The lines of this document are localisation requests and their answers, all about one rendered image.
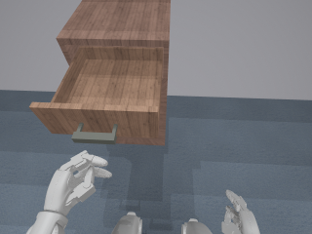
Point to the handle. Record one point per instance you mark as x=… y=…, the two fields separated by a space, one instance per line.
x=93 y=137

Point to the robot left thigh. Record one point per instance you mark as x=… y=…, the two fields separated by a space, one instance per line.
x=128 y=224

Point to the robot right hand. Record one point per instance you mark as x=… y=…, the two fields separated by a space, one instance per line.
x=243 y=222

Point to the right robot shin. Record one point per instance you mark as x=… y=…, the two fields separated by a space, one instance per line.
x=193 y=219

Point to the robot left hand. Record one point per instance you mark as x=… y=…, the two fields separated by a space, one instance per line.
x=59 y=197

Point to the cabinet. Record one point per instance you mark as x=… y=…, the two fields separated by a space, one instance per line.
x=125 y=24

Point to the robot left forearm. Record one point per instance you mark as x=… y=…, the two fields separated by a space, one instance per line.
x=49 y=222

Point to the drawer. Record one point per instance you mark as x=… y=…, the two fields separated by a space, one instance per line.
x=104 y=86

